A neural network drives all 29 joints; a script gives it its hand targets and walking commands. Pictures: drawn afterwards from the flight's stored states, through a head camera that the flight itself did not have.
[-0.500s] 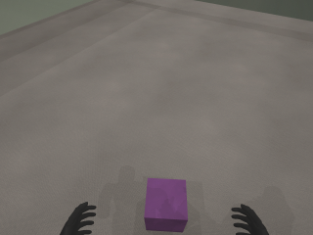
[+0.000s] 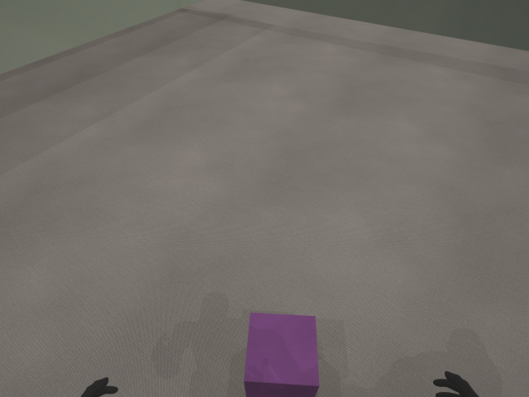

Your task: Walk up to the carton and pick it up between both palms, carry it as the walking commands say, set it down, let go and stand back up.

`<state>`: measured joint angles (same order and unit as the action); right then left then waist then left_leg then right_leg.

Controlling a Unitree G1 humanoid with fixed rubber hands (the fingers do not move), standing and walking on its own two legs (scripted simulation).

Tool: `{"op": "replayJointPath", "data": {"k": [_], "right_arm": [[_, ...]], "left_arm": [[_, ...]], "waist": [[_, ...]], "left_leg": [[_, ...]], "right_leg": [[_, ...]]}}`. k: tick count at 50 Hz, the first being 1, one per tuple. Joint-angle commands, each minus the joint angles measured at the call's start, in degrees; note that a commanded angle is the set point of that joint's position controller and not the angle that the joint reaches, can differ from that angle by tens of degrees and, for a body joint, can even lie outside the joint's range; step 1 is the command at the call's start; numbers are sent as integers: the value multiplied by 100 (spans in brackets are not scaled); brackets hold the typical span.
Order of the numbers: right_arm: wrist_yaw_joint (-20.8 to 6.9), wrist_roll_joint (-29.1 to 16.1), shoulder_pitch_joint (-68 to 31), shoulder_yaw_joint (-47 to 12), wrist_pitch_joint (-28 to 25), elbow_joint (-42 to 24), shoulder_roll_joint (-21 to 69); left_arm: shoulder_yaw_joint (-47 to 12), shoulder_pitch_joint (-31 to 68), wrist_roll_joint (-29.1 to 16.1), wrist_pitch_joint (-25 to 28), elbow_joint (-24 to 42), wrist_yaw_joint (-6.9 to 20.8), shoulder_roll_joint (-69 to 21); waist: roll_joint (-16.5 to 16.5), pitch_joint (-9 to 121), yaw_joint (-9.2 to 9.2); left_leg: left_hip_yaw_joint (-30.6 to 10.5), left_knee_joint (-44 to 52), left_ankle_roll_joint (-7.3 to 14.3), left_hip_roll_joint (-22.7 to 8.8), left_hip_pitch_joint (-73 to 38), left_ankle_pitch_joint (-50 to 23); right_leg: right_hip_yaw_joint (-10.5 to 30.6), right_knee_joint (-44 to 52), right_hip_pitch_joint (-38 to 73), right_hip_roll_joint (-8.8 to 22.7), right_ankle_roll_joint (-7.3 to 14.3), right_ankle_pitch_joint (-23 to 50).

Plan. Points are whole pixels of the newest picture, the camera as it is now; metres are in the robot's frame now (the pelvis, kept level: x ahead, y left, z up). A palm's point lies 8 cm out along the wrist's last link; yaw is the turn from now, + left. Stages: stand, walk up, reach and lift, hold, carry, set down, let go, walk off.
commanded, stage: stand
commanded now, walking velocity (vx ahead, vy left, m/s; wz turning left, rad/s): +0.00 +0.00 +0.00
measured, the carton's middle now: (280, 360) +0.41 -0.03 -0.65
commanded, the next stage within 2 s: none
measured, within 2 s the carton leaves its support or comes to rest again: neither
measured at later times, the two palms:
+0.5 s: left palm out of the picture +0.11 +0.29 -0.09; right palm out of the picture +0.11 -0.30 -0.09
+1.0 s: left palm out of the picture +0.08 +0.30 -0.09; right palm out of the picture +0.08 -0.31 -0.09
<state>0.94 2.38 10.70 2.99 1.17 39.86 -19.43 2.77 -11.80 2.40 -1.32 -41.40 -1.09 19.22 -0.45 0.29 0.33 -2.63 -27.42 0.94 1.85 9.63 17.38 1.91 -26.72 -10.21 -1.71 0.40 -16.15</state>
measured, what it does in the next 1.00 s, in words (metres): stands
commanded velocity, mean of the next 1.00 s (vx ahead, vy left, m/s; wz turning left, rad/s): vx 0.00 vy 0.00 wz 0.00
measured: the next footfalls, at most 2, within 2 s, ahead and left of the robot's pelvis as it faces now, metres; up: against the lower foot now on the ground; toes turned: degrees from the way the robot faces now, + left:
none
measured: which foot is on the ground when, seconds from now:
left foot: down 0.00-1.00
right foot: down 0.00-1.00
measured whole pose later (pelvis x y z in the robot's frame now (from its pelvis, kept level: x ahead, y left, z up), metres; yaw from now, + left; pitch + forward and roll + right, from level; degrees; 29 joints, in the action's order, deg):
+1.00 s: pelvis -0.02 +0.00 +0.01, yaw +0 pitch -2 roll +0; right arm 1.1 1.2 8.8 0.5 -0.7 55.7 -21.7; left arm 0.5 -8.3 1.2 0.4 -56.5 -0.7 21.5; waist -0.2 -0.7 0.3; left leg -2.5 -20.3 0.8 1.7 5.4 12.5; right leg 2.2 -20.1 -6.2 -1.6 0.6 -11.5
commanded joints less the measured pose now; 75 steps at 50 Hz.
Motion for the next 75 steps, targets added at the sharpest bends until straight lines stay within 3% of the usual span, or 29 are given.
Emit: {"op": "replayJointPath", "data": {"k": [1,15,43,75], "right_arm": [[37,-3,-201,164,-127,-232,-769],[72,-61,-248,72,-192,289,-930],[45,-108,-386,-49,-250,1197,-1136],[16,-156,-497,-97,-261,1623,-1251]], "left_arm": [[144,260,-2,136,253,-40,761],[84,356,-48,202,-280,-50,901],[-27,566,-113,228,-1131,11,1136],[-111,655,-154,244,-1568,22,1267]], "waist": [[-8,287,-45],[25,244,-17],[37,-39,-1],[33,-33,3]], "left_leg": [[-441,349,-72,-566,-130,-1755],[-496,472,-37,-626,-193,-2076],[-587,993,9,-727,-225,-1301],[-623,1145,70,-784,-318,-1354]], "right_leg": [[405,319,85,517,-39,1478],[485,404,370,615,27,1852],[666,929,389,722,60,1181],[660,1026,422,783,79,1230]]}}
